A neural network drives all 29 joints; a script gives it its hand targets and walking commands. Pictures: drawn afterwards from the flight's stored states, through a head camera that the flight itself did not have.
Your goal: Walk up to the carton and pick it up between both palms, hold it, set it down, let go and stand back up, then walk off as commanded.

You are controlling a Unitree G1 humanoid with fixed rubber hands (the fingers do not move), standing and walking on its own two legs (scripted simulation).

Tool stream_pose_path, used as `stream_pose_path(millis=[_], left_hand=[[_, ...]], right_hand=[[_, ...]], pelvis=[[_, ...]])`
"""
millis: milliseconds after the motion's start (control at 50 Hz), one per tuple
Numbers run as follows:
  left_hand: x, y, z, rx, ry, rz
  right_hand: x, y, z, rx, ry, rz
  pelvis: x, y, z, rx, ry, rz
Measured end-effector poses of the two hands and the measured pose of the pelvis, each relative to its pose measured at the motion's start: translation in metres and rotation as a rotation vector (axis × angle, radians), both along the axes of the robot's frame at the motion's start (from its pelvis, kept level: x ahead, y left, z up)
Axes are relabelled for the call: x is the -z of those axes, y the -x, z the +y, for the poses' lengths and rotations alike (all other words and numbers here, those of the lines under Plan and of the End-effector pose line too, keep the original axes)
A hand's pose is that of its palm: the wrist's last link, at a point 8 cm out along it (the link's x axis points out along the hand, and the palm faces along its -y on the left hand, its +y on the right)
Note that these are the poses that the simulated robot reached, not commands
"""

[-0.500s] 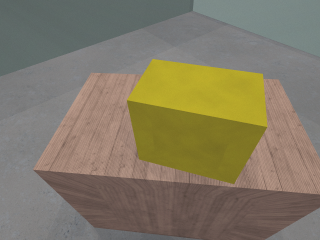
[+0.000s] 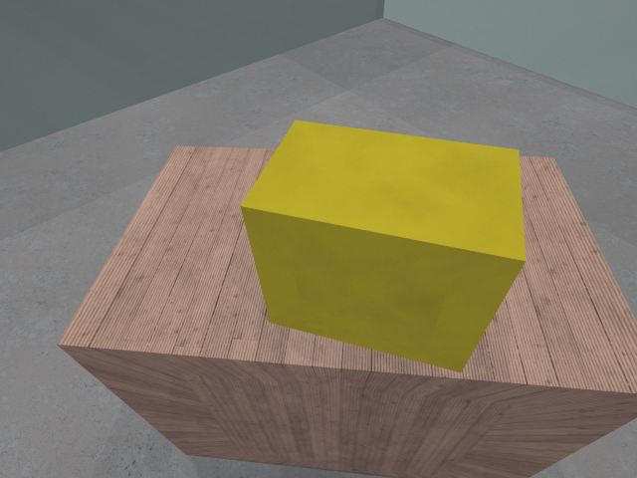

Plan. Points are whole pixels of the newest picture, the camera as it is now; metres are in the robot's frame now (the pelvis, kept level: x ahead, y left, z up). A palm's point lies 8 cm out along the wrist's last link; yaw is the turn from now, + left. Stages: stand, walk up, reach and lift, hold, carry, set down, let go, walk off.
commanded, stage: stand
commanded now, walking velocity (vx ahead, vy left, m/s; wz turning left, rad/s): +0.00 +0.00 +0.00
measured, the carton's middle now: (378, 247) +0.41 -0.06 +0.05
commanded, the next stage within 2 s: walk off in 0.70 s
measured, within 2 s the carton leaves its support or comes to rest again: neither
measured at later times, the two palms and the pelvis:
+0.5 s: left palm out of the picture +0.08 +0.29 -0.12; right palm out of the picture +0.06 -0.30 -0.12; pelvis +0.01 +0.00 +0.00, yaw +0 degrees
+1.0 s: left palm out of the picture +0.09 +0.30 -0.12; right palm out of the picture +0.07 -0.30 -0.12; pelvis +0.00 +0.00 -0.01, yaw -1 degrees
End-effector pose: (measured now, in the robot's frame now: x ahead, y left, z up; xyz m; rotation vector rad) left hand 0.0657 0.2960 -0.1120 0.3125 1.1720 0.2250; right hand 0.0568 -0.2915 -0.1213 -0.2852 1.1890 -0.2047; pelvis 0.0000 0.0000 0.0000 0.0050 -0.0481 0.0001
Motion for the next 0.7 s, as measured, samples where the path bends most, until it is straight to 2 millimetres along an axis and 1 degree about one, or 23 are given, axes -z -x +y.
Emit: stream_pose_path(millis=[120,220,340,500,700], left_hand=[[-0.001,-0.006,0.0,0.001,-0.001,-0.006],[0.0,-0.011,-0.002,0.006,0.003,-0.007],[0.002,-0.012,-0.005,0.005,0.013,0.005],[0.005,-0.012,-0.008,-0.002,0.019,0.024],[0.004,-0.02,-0.007,0.005,0.014,0.02]], right_hand=[[0.001,0.0,-0.001,-0.001,0.001,0.014],[0.0,-0.004,-0.001,0.003,0.002,0.012],[-0.001,-0.007,-0.004,0.006,0.01,0.011],[-0.001,-0.004,-0.004,0.018,0.014,0.036],[0.001,-0.001,-0.003,0.026,0.014,0.052]], pelvis=[[0.0,-0.003,-0.001,-0.001,0.001,0.001],[0.0,-0.005,-0.002,0.003,0.0,0.004],[-0.001,-0.008,-0.001,0.003,0.002,0.003],[-0.001,-0.013,-0.002,0.004,0.004,0.002],[-0.001,-0.018,-0.002,0.007,0.003,0.005]])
